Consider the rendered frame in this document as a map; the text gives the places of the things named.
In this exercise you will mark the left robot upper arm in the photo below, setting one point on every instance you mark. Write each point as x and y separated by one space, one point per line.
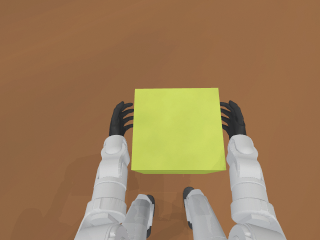
110 231

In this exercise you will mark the robot right foot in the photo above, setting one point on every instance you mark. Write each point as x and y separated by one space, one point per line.
186 191

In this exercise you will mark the robot right forearm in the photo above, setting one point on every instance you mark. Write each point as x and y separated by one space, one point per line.
249 197

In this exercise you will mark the robot right shin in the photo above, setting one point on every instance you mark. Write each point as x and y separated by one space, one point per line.
195 192

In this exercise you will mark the right robot upper arm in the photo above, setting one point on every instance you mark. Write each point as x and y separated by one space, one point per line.
247 231

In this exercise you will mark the robot left hand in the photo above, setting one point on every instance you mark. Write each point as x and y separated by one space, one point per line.
117 122

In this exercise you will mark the robot left forearm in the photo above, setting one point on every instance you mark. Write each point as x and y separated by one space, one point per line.
108 199

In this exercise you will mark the robot right hand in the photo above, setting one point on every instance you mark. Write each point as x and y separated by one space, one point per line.
236 124

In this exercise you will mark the carton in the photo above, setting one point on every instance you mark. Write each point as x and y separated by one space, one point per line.
177 131

